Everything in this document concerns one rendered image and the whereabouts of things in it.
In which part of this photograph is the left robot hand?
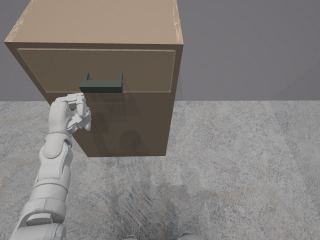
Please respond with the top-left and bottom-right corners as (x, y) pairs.
(48, 92), (92, 139)

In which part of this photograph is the handle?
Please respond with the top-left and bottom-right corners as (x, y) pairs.
(79, 72), (123, 93)

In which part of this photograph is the left robot forearm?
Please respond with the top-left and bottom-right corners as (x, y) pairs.
(9, 133), (73, 240)

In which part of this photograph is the drawer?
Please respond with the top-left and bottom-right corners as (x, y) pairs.
(18, 48), (174, 92)

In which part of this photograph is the right robot shin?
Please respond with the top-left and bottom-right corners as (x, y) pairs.
(180, 232), (192, 238)

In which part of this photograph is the cabinet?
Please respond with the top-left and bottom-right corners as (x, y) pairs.
(4, 0), (184, 158)

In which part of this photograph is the left robot upper arm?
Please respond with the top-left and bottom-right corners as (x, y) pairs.
(11, 223), (67, 240)

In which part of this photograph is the left robot shin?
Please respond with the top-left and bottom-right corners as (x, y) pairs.
(127, 235), (137, 239)

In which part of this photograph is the robot shin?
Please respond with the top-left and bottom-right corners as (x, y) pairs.
(127, 235), (137, 239)
(180, 232), (192, 238)

